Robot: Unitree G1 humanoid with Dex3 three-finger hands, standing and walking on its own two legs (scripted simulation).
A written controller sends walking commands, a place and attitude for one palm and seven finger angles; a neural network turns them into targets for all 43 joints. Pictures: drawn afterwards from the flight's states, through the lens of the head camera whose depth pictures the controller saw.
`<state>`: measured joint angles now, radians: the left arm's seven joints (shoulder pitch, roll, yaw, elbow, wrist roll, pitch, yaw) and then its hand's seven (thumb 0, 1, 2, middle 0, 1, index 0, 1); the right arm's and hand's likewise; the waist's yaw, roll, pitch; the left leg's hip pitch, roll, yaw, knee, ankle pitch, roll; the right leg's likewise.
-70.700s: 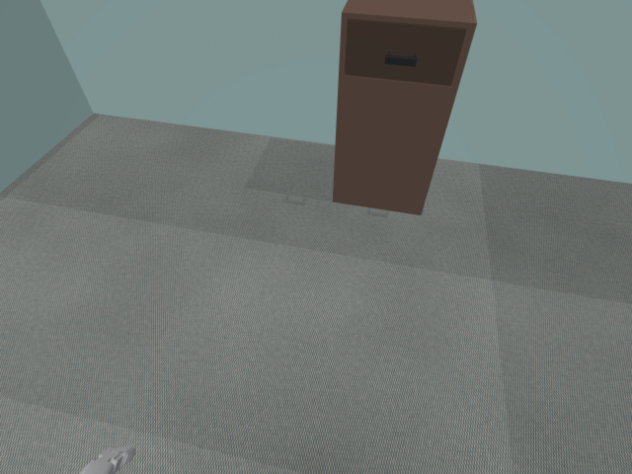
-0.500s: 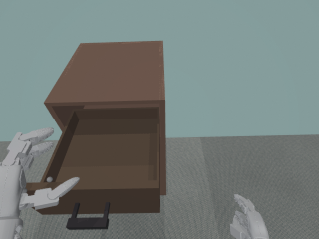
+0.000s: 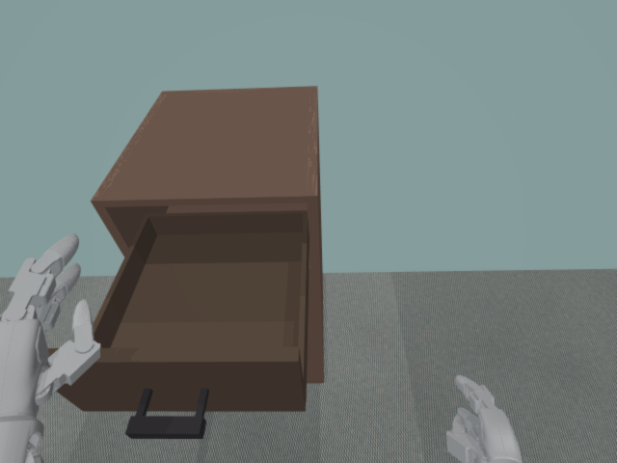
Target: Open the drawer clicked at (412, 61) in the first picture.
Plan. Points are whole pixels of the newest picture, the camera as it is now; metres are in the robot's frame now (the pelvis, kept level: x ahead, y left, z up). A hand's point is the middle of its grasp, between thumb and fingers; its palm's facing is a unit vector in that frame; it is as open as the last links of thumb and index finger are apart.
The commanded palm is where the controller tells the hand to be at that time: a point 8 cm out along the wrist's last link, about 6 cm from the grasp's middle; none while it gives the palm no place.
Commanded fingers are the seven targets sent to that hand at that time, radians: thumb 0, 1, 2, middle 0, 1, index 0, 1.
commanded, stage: step back with the hand held close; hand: left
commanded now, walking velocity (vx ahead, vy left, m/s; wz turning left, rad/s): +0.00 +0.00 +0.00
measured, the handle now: (171, 411) +0.20 +0.23 -0.07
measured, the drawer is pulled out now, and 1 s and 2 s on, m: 0.30 0.30 0.30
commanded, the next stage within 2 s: stop stepping back and stand still in 1.36 s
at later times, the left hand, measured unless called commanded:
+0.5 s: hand (59, 376) +0.15 +0.25 +0.14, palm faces +0.29 -0.82 -0.49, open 7.4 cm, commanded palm +0.09 +0.30 +0.17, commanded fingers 0.00 0.90 0.90 -0.20 -0.30 -0.20 -0.30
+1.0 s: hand out of the picture +0.10 +0.27 +0.15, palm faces +0.35 -0.84 -0.41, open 7.4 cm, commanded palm +0.03 +0.32 +0.17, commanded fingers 0.00 0.90 0.90 -0.20 -0.30 -0.20 -0.30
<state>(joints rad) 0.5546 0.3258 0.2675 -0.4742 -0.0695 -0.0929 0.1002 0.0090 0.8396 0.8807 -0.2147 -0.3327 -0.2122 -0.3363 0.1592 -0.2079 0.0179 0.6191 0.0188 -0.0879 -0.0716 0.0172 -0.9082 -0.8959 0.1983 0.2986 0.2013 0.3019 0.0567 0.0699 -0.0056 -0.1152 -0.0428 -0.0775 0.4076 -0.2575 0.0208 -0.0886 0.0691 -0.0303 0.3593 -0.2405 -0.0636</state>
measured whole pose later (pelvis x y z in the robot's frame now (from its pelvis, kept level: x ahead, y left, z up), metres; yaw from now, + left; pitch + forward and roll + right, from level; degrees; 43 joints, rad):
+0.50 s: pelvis -0.03 +0.02 -0.01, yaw +1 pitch +3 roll -1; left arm 0.67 0.40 0.35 -0.61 -0.07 -0.15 0.10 0.01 0.88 0.90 -0.22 -0.30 -0.21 -0.31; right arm 0.14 -0.23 -0.03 0.57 0.04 0.00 -0.08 0.02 -0.91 -0.90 0.20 0.30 0.20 0.30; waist 0.00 0.02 0.01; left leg -0.32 -0.07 -0.09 0.50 -0.24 0.04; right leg -0.28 0.04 -0.05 0.45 -0.23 -0.04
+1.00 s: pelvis -0.09 +0.04 -0.02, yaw +2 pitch +3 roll -3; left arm 0.64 0.41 0.37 -0.70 -0.05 -0.21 0.14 0.01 0.88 0.90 -0.21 -0.30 -0.21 -0.31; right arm 0.19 -0.22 -0.01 0.58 0.02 -0.03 -0.06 0.02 -0.91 -0.90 0.20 0.30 0.20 0.30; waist -0.01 -0.04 0.01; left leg -0.46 -0.05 -0.05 0.63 -0.19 0.06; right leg -0.40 0.03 -0.08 0.55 -0.21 -0.02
